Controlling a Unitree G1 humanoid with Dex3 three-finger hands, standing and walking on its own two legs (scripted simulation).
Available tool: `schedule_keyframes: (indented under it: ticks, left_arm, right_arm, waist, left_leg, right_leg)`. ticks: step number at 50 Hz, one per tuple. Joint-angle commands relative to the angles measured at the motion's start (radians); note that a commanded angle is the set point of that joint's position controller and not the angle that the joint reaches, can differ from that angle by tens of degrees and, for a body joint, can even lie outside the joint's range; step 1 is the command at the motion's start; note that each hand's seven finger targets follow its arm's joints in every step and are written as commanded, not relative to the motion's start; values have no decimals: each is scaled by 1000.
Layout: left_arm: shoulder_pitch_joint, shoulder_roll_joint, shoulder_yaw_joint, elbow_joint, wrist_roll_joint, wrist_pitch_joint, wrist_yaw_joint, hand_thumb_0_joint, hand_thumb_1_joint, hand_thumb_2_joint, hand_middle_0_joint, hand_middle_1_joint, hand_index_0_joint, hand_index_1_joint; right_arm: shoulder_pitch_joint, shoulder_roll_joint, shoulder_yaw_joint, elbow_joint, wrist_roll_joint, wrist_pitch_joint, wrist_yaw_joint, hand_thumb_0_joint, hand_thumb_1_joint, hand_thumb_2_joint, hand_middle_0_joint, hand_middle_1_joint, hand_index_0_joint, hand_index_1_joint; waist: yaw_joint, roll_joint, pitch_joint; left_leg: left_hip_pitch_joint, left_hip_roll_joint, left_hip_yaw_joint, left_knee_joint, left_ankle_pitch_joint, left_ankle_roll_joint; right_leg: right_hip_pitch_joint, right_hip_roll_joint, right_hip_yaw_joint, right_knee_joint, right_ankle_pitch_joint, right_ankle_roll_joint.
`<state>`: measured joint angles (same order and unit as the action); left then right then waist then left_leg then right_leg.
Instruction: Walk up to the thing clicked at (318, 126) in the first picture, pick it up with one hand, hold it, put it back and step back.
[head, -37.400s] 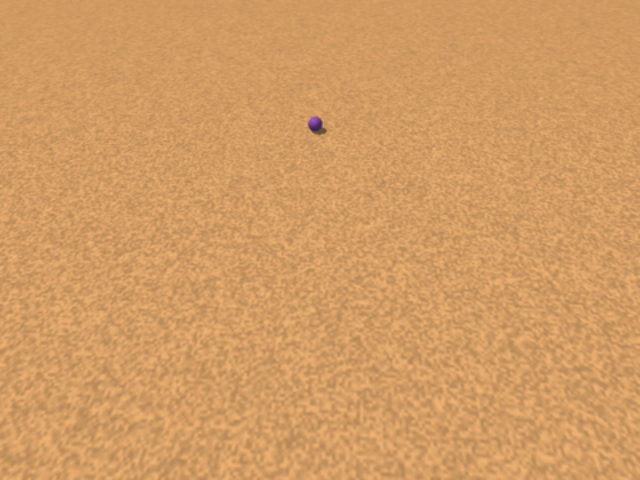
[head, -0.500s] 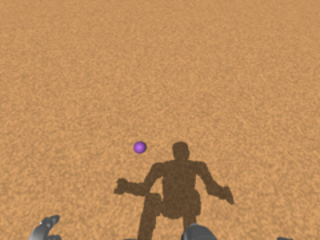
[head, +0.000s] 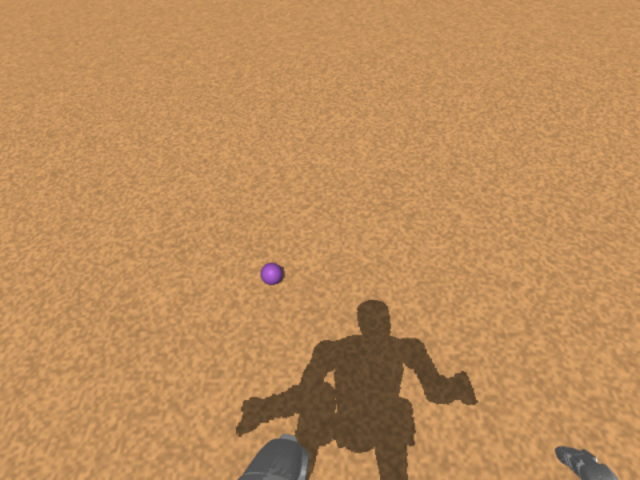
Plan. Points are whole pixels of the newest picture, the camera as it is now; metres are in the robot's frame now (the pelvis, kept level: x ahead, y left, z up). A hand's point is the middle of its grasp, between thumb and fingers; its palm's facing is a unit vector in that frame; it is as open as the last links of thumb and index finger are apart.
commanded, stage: step back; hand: left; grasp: from above
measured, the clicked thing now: (271, 273) +0.87 +0.23 -0.72
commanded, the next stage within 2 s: stand in 1.64 s
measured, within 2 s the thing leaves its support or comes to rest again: neither
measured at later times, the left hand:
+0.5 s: hand out of the picture -0.08 +0.25 -0.15, palm faces +0.01 -0.93 -0.38, open 7.4 cm
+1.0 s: hand out of the picture -0.20 +0.25 -0.14, palm faces +0.07 -0.91 -0.41, open 7.4 cm
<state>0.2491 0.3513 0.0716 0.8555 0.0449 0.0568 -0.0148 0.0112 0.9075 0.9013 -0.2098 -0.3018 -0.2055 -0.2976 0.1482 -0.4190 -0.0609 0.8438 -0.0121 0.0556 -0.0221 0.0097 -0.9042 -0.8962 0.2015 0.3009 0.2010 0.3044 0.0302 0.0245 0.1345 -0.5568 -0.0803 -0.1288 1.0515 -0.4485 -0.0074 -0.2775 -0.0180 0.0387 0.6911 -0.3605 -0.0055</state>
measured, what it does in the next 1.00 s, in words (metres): walks backwards: left foot, then right foot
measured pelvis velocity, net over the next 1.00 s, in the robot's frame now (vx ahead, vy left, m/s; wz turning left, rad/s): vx -0.23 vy -0.04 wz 0.07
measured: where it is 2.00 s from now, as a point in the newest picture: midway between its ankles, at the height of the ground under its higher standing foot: outside the picture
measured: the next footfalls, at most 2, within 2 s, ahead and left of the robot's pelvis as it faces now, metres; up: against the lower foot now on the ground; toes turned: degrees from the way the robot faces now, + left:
left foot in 0.20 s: -0.05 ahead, +0.12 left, +0.00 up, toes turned +3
right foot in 0.54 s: -0.15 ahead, -0.16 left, +0.00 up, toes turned +4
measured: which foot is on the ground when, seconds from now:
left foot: up 0.00-0.18, down 0.20-0.56, up 0.58-0.82, down 0.84-1.00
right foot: down 0.00-0.22, up 0.24-0.52, down 0.54-1.00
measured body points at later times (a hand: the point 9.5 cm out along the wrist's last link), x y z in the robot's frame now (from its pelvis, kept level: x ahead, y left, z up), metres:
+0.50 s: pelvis -0.18 -0.03 +0.00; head -0.13 -0.01 +0.45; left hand -0.09 +0.30 -0.12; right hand -0.04 -0.33 -0.10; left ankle -0.09 +0.12 -0.72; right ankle -0.22 -0.17 -0.70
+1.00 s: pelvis -0.23 -0.04 +0.01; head -0.22 -0.04 +0.46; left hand -0.20 +0.30 -0.11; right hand -0.14 -0.33 -0.12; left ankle -0.21 +0.09 -0.72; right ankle -0.23 -0.15 -0.70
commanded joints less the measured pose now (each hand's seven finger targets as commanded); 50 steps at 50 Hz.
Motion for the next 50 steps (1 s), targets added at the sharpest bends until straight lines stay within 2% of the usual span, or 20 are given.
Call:
schedule_keyframes:
  ticks: [1,6,9,10,11,12,14,18,22,26,27,28,29,32,39,42,43,44,46,50]
  left_arm:
    - [-165,285,85,-159,7,-43,40,0,900,900,-200,-300,-200,-300]
    - [-73,280,76,-151,0,-27,52,0,900,900,-200,-300,-200,-300]
    - [-101,262,60,-161,-23,-6,43,0,900,900,-200,-300,-200,-300]
    - [-74,223,46,-162,-24,-2,40,0,900,900,-200,-300,-200,-300]
    - [-87,189,37,-176,-34,-6,36,0,900,900,-200,-300,-200,-300]
    - [-169,242,63,-176,-30,-5,51,0,900,900,-200,-300,-200,-300]
    - [-155,229,66,-151,-41,5,48,0,900,900,-200,-300,-200,-300]
    - [-45,226,70,-93,-34,8,36,0,900,900,-200,-300,-200,-300]
    - [-64,219,60,-83,-24,-23,17,0,900,900,-200,-300,-200,-300]
    - [77,213,69,50,-13,-56,17,0,900,900,-200,-300,-200,-300]
    - [81,265,83,48,5,-64,22,0,900,900,-200,-300,-200,-300]
    - [30,383,105,5,11,-62,26,0,900,900,-200,-300,-200,-300]
    - [-67,427,108,-23,13,-63,28,0,900,900,-200,-300,-200,-300]
    - [-134,301,75,-22,1,-93,37,0,900,900,-200,-300,-200,-300]
    - [-23,318,75,9,-5,-98,24,0,900,900,-200,-300,-200,-300]
    - [-43,270,43,4,-16,-84,18,0,900,900,-200,-300,-200,-300]
    - [-39,224,26,8,-22,-85,18,0,900,900,-200,-300,-200,-300]
    - [-83,194,20,3,-35,-86,15,0,900,900,-200,-300,-200,-300]
    - [-99,261,41,11,-29,-83,20,0,900,900,-200,-300,-200,-300]
    - [-32,235,44,55,-30,-100,8,0,900,900,-200,-300,-200,-300]
  right_arm:
    - [67,-171,-41,-63,6,-39,-15,0,-900,-900,200,300,200,300]
    - [37,-138,-33,-79,-9,-45,-9,0,-900,-900,200,300,200,300]
    - [145,-139,-43,-21,-12,-55,-7,0,-900,-900,200,300,200,300]
    - [131,-181,-57,-21,-23,-57,-9,0,-900,-900,200,300,200,300]
    - [88,-294,-77,-40,-21,-55,-4,0,-900,-900,200,300,200,300]
    - [64,-364,-87,-61,-19,-55,-2,0,-900,-900,200,300,200,300]
    - [7,-274,-61,-61,-21,-65,-15,0,-900,-900,200,300,200,300]
    - [-49,-218,-46,-80,-26,-55,-18,0,-900,-900,200,300,200,300]
    - [9,-234,-60,-65,-32,-54,-11,0,-900,-900,200,300,200,300]
    - [1,-230,-55,-42,-29,-21,5,0,-900,-900,200,300,200,300]
    - [4,-161,-35,-58,-26,-24,8,0,-900,-900,200,300,200,300]
    - [-81,-117,-28,-97,-19,-32,-1,0,-900,-900,200,300,200,300]
    - [-108,-183,-51,-83,-18,-31,-6,0,-900,-900,200,300,200,300]
    - [-18,-151,-37,-12,-4,-49,3,0,-900,-900,200,300,200,300]
    - [-34,-149,-41,17,-27,-73,36,0,-900,-900,200,300,200,300]
    - [61,-139,-52,65,-23,-94,30,0,-900,-900,200,300,200,300]
    - [80,-166,-64,72,-27,-100,27,0,-900,-900,200,300,200,300]
    - [98,-235,-75,75,-26,-102,26,0,-900,-900,200,300,200,300]
    - [108,-273,-84,68,-26,-101,31,0,-900,-900,200,300,200,300]
    - [31,-226,-65,56,-26,-97,30,0,-900,-900,200,300,200,300]
  waist:
    - [-40,-208,-85]
    - [17,-240,-133]
    - [-27,-172,-194]
    - [-12,-84,-206]
    - [-6,150,-190]
    - [-70,203,-173]
    - [-19,52,-142]
    - [5,95,-123]
    - [-49,168,-172]
    - [0,122,-181]
    - [-2,-23,-152]
    - [52,-237,-107]
    - [41,-222,-13]
    - [-34,-99,4]
    - [34,-206,-37]
    - [-27,-148,-112]
    - [-40,-71,-144]
    - [-51,92,-156]
    - [-64,79,-89]
    - [-31,137,-55]
  left_leg:
    - [80,-18,-2,125,-17,-10]
    - [113,39,93,-269,-68,-5]
    - [312,40,154,-663,227,18]
    - [408,147,-7,-679,296,58]
    - [416,378,-302,-691,432,185]
    - [246,505,-433,-718,516,329]
    - [250,404,-240,-647,641,280]
    - [272,340,-124,-633,505,251]
    - [401,329,-123,-653,120,234]
    - [198,239,-6,-519,-35,149]
    - [18,158,64,-358,-58,87]
    - [-34,41,33,-229,-122,20]
    - [38,76,-61,-86,-109,-7]
    - [33,38,-38,-82,57,2]
    - [132,71,99,-399,-37,-10]
    - [416,41,135,-671,154,26]
    - [537,126,-22,-672,152,64]
    - [514,279,-279,-733,-43,149]
    - [399,394,-393,-804,-189,276]
    - [317,316,-227,-768,-57,219]
  right_leg:
    - [-74,-215,163,-260,294,-186]
    - [144,-238,174,-185,441,-182]
    - [112,-189,118,-33,419,-127]
    - [-28,-142,95,22,282,-80]
    - [-204,24,-30,183,-35,-20]
    - [-149,52,37,400,-294,-6]
    - [-180,89,174,567,-227,-26]
    - [-175,92,120,569,-154,8]
    - [-134,31,39,156,-186,12]
    - [177,58,-59,-331,-22,-36]
    - [238,-43,157,-354,-132,-72]
    - [-15,-302,508,-451,-423,-189]
    - [-228,-406,620,-513,-547,-275]
    - [-75,-215,270,-368,-81,-147]
    - [70,-237,239,-355,-130,-175]
    - [1,-179,107,-186,125,-116]
    - [-109,-118,42,-91,183,-69]
    - [-205,-7,-52,37,-87,-27]
    - [-219,-22,0,222,-231,-29]
    - [-135,-27,-38,71,-142,-25]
